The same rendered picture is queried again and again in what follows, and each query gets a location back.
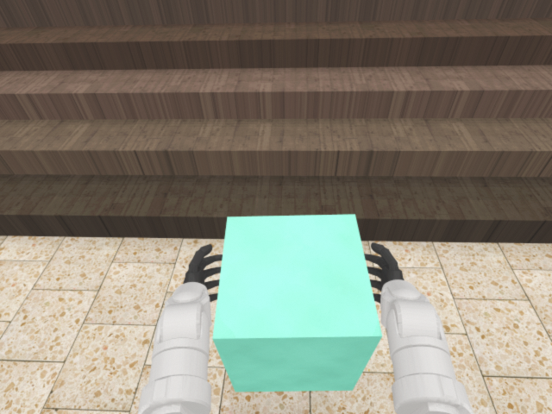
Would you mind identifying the right robot hand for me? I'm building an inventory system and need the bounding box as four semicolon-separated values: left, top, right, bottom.
364;242;404;303

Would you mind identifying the left robot hand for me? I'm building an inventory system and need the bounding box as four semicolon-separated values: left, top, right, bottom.
183;244;223;302

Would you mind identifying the robot left forearm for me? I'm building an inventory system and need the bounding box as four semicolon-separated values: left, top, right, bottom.
137;282;212;414

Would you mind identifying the robot right forearm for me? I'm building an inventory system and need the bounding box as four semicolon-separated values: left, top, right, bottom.
380;279;474;414

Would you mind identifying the carton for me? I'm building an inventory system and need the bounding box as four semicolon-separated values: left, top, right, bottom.
212;214;382;392

